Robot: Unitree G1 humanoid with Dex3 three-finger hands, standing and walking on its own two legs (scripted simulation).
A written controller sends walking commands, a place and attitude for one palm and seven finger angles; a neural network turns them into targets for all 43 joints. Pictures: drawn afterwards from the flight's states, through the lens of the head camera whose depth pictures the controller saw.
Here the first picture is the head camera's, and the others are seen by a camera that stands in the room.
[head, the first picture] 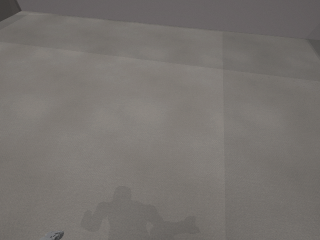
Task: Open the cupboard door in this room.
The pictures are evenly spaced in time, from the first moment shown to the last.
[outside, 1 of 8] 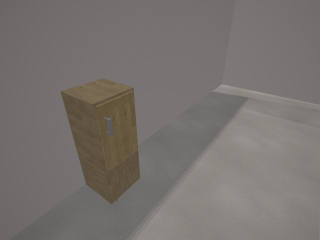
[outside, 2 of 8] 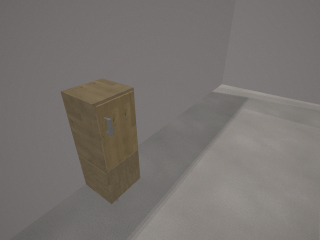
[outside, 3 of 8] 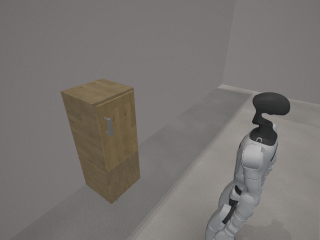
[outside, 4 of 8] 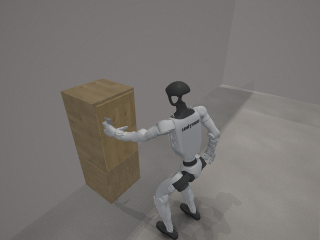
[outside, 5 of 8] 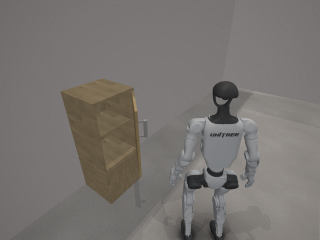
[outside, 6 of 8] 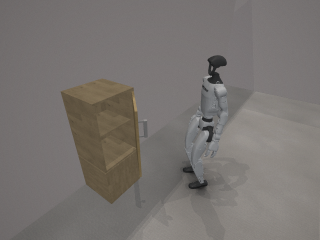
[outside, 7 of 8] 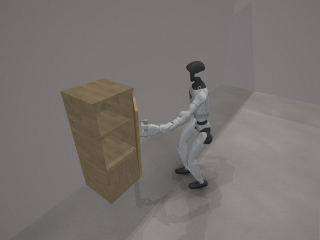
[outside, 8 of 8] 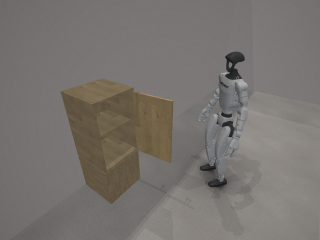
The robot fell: no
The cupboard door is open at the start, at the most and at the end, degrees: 0 96 96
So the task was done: yes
